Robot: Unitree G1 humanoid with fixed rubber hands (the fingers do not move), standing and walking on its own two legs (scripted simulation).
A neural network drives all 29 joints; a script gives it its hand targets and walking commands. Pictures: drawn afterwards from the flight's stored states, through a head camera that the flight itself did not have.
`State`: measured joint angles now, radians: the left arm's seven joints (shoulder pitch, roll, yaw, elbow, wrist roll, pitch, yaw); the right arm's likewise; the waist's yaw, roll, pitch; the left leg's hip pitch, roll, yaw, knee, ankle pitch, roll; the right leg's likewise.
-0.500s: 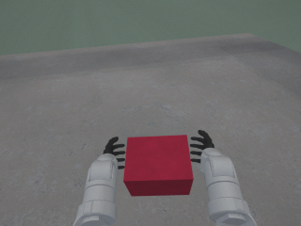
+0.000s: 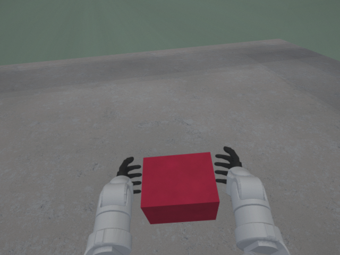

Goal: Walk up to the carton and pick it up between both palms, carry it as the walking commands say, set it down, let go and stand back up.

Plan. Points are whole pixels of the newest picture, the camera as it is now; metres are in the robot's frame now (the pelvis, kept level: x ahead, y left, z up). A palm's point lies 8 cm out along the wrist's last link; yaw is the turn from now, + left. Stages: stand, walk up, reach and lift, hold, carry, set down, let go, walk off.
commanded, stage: reach and lift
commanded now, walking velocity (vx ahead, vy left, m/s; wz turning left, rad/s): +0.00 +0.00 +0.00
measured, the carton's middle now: (179, 188) +0.36 -0.02 -0.02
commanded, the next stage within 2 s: hold in 0.40 s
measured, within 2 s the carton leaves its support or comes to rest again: neither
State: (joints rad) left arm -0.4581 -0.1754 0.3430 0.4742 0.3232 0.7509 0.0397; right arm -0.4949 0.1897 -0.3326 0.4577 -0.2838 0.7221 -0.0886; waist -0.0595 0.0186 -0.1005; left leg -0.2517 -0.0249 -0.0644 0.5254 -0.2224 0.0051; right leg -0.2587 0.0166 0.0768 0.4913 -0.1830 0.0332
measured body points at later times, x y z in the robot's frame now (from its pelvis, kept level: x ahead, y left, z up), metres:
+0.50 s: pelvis -0.01 +0.00 +0.00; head -0.07 +0.00 +0.45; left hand +0.32 +0.12 +0.06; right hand +0.31 -0.15 +0.07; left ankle +0.04 +0.12 -0.73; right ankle +0.06 -0.13 -0.73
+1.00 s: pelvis -0.01 +0.01 +0.00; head -0.06 +0.00 +0.44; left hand +0.32 +0.12 +0.08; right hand +0.31 -0.15 +0.08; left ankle +0.03 +0.12 -0.73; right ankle +0.05 -0.13 -0.73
